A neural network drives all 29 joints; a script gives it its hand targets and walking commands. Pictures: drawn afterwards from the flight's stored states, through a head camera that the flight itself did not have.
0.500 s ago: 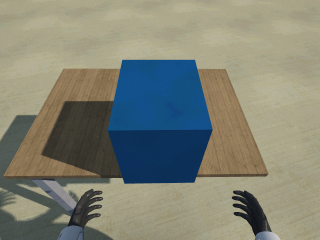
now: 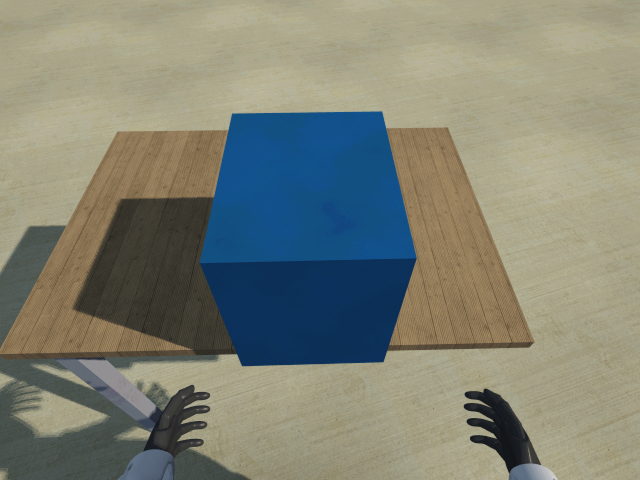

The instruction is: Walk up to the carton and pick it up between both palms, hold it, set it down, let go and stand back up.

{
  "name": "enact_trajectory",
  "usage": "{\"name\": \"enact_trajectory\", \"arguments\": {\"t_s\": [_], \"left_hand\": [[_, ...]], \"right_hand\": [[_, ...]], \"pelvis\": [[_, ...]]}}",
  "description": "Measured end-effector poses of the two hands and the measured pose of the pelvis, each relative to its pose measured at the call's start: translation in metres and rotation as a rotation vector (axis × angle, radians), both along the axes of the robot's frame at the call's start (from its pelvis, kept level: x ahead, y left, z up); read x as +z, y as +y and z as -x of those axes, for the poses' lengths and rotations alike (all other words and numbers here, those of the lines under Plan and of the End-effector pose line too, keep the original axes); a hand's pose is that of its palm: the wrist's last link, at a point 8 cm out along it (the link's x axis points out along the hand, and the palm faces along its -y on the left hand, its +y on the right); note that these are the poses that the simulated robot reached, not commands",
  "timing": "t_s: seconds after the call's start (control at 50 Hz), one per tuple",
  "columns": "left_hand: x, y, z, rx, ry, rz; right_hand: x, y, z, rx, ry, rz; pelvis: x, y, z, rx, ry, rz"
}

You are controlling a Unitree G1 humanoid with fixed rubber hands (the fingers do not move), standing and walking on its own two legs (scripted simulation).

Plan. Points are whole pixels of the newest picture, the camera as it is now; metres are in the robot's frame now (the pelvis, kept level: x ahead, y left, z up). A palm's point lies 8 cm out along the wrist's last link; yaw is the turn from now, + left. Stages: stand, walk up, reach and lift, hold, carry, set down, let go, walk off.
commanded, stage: set down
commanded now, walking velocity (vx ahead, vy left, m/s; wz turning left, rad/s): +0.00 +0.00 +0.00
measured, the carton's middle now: (310, 242) +0.43 +0.05 +0.01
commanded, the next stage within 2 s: let go in 0.20 s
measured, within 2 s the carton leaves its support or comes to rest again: neither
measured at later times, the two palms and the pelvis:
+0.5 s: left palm (164, 451) +0.15 +0.23 -0.08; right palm (522, 461) +0.16 -0.23 -0.07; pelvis -0.01 +0.00 +0.00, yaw +0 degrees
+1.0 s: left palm out of the picture +0.10 +0.31 -0.09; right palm out of the picture +0.08 -0.30 -0.09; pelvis -0.02 +0.01 -0.01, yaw +0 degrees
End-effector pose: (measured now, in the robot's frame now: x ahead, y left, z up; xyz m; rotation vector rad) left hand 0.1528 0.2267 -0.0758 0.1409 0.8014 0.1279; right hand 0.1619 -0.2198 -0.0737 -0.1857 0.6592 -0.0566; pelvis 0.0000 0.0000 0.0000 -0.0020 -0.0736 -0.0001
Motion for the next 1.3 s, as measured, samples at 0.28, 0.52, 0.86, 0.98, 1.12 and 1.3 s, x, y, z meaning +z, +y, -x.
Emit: {"name": "enact_trajectory", "arguments": {"t_s": [0.28, 0.52, 0.86, 0.98, 1.12, 1.3], "left_hand": [[-0.004, -0.001, -0.005, -0.019, 0.01, -0.008], [-0.005, 0.0, 0.001, -0.022, 0.019, -0.008], [-0.013, 0.054, 0.032, -0.028, 0.066, -0.154], [-0.016, 0.084, 0.054, -0.02, 0.141, -0.208], [-0.023, 0.089, 0.065, -0.035, 0.19, -0.206], [-0.028, 0.091, 0.081, -0.029, 0.249, -0.205]], "right_hand": [[-0.002, -0.004, 0.002, -0.008, 0.007, 0.015], [-0.001, -0.006, 0.006, -0.017, 0.013, 0.021], [-0.013, -0.061, 0.051, -0.058, 0.241, 0.183], [-0.015, -0.084, 0.076, -0.089, 0.328, 0.233], [-0.021, -0.08, 0.087, -0.087, 0.365, 0.223], [-0.026, -0.075, 0.092, -0.08, 0.397, 0.211]], "pelvis": [[-0.001, 0.0, 0.001, -0.003, -0.008, 0.002], [-0.001, 0.004, 0.008, -0.008, -0.021, 0.001], [-0.007, 0.004, 0.016, -0.003, 0.035, 0.0], [-0.009, 0.007, 0.017, -0.002, 0.045, 0.003], [-0.008, 0.011, 0.019, 0.0, 0.044, 0.003], [-0.007, 0.012, 0.021, 0.004, 0.041, 0.002]]}}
